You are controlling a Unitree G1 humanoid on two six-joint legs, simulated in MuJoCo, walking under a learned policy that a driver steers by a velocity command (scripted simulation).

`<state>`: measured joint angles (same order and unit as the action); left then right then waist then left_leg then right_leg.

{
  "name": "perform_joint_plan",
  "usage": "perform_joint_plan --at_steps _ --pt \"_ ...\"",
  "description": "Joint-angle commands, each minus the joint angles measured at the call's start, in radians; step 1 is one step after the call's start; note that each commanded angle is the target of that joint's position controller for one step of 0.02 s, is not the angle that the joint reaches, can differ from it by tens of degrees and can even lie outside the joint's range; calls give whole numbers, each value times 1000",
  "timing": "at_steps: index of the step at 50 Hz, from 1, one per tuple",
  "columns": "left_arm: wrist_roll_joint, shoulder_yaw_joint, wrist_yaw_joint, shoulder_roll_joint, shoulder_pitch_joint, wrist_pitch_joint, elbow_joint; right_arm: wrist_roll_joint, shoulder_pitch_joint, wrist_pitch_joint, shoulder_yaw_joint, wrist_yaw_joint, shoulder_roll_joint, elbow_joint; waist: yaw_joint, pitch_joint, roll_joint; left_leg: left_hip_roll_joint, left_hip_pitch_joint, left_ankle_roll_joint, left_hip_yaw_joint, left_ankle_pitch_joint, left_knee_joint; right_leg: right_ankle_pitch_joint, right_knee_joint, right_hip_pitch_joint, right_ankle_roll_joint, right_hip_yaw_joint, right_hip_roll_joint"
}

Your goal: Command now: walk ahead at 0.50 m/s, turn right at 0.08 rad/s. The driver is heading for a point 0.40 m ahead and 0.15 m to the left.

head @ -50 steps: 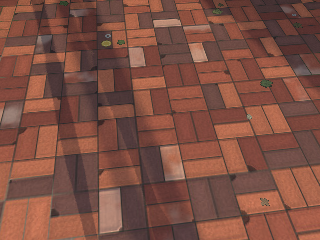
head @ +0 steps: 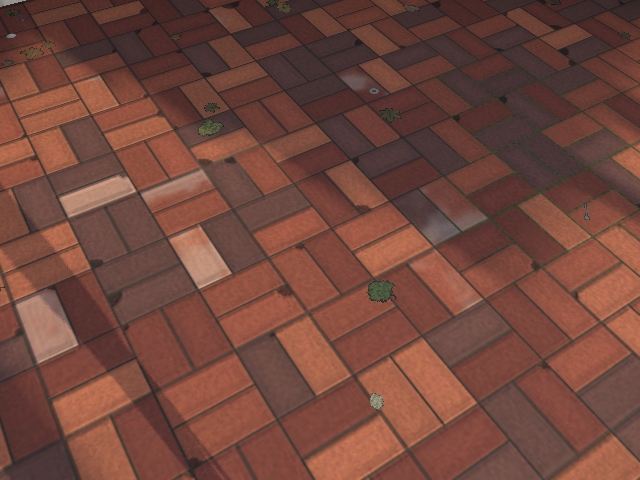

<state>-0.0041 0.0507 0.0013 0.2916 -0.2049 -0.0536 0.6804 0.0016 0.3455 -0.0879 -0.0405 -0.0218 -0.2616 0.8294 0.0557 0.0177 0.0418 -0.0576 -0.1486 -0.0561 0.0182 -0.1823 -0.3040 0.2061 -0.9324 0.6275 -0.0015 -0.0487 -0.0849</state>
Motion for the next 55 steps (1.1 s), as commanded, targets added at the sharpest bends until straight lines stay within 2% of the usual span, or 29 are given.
perform_joint_plan --at_steps 1,7,9,11,12,13,14,15,17,18,20,22,27,31,34,35,36,37,38,39,40,41,44,47,50,51,52,53,55 --pt "2 1 -6 28 72 -21 -77 10 -48 -12 -40 10 -176 -61 -8 4 -114 241 16 -157 -161 219 162 -164 178 19 -13 8 -14" --pt "-13 1 -34 35 240 -39 -125 25 62 16 -41 15 -191 -3 40 47 -111 277 97 -132 -162 235 111 -236 392 -43 4 24 36" --pt "-12 11 -41 59 223 -48 -127 26 62 28 -48 22 -209 4 9 39 -123 299 139 -115 -193 285 61 -171 437 -92 24 17 49" --pt "-6 39 -33 113 61 -53 -81 26 31 35 -48 27 -216 -1 -92 -55 -120 254 107 -80 -163 485 -115 -154 493 -349 63 48 82" --pt "8 61 -22 166 -98 -52 -48 14 20 31 -32 26 -175 -18 -166 -184 -97 201 -21 -45 -129 413 -329 -179 446 -622 107 -13 2" --pt "28 85 -10 264 -232 -43 -34 -2 95 17 1 24 -69 -52 -174 -361 112 67 -375 26 -49 18 -707 -137 432 -1022 221 -359 -263" --pt "17 74 -12 219 -257 -33 -20 21 134 2 4 21 -78 -44 -169 -453 249 27 -539 41 -126 -407 -903 32 563 -1063 298 -646 -357" --pt "7 52 -11 151 -203 -31 -19 44 59 -1 -26 19 -175 -52 -175 -282 139 85 -621 39 -151 -354 -979 123 600 -935 255 -536 -314" --pt "5 31 -12 88 -80 -34 -13 34 -41 8 -32 21 -164 -76 -123 -97 59 155 -599 43 -112 -202 -923 57 671 -675 208 -308 -233" --pt "10 24 -14 62 -35 -42 -10 26 -38 21 -38 23 -152 -73 -90 -54 73 181 -553 47 -119 -152 -882 -1 711 -583 195 -228 -200" --pt "15 29 -16 59 10 -58 5 29 -6 47 -33 22 -104 -66 -50 -23 75 195 -481 61 -115 -103 -858 -90 773 -477 196 -125 -183" --pt "18 38 -13 77 19 -69 25 25 -30 62 -33 24 -90 -84 -36 3 43 200 -507 74 -123 -42 -818 -177 803 -454 204 -44 -186" --pt "16 45 5 115 1 -56 72 1 -171 45 -13 1 -40 -134 -65 37 3 149 -409 73 -50 208 -448 -503 768 -428 179 161 -117" --pt "-12 55 11 157 -53 -32 121 -2 -237 40 -17 -21 -66 -171 -78 0 21 113 -356 39 -37 210 -298 -583 683 -558 158 150 -164" --pt "-28 59 17 170 -30 -13 142 -16 -126 38 -46 -18 -127 -145 2 -73 20 53 -174 -15 1 215 -174 -667 465 -600 102 160 -137" --pt "-12 49 18 143 -81 -12 149 -18 -66 37 -68 -6 -194 -129 15 -132 -50 72 -18 -39 -27 508 -150 -570 305 -543 52 197 -72" --pt "28 24 11 82 -163 -20 134 -44 -9 46 -79 11 -272 -137 -6 -268 -225 298 318 -162 -280 1005 -264 -111 0 -267 -17 211 18" --pt "22 -6 -4 24 -250 -17 167 -41 -21 50 -47 13 -206 -137 -35 -447 -292 474 426 -318 -507 1086 -233 519 -220 -166 -56 56 87" --pt "-10 16 -10 102 -199 -1 184 -20 -39 57 -33 1 -152 -140 -4 -448 -173 419 340 -297 -451 881 -186 520 -259 -171 -55 -41 47" --pt "-29 19 -6 109 -115 13 160 -9 -111 58 -29 -4 -138 -138 -18 -303 -144 372 233 -253 -368 698 -144 481 -242 -95 -52 -14 23" --pt "-19 20 8 98 -71 29 159 -7 -167 58 -24 -6 -121 -136 -33 -205 -103 337 112 -216 -329 530 -97 431 -191 -75 -53 -4 4" --pt "-7 24 23 100 -63 48 163 -11 -218 60 -22 -3 -115 -137 -59 -153 -112 309 -16 -191 -288 398 -46 367 -132 -130 -59 -6 -12" --pt "3 20 45 65 -117 74 193 -34 -284 63 -28 8 -117 -130 -102 -136 -170 263 -192 -179 -216 233 25 253 12 -294 -72 21 5" --pt "7 15 48 52 -83 75 201 -28 -284 63 -24 21 -100 -103 -83 -150 -173 252 -203 -164 -199 55 43 134 176 -372 -58 24 8" --pt "20 12 36 43 -82 69 220 -14 -296 73 -16 28 -82 -75 -104 -112 -156 214 -258 -103 -181 -218 34 -23 379 -490 -28 56 35" --pt "33 11 32 49 -75 67 219 -13 -265 74 -8 27 -59 -55 -102 -84 -132 185 -279 -55 -171 -301 25 -59 450 -515 -10 36 21" --pt "39 14 34 89 -58 64 205 -19 -239 75 -4 26 -49 -41 -80 -37 -74 145 -287 -6 -145 -326 -27 -46 528 -488 22 -46 -51" --pt "20 28 38 151 -8 64 213 -19 -193 75 -8 26 -43 -40 -9 0 71 74 -219 31 -71 -244 -51 130 541 -353 58 -58 -62" --pt "27 9 31 68 24 47 223 -21 -234 80 -14 36 -65 -27 -30 20 97 66 -48 47 -44 -88 -125 305 620 -202 31 -54 -30"
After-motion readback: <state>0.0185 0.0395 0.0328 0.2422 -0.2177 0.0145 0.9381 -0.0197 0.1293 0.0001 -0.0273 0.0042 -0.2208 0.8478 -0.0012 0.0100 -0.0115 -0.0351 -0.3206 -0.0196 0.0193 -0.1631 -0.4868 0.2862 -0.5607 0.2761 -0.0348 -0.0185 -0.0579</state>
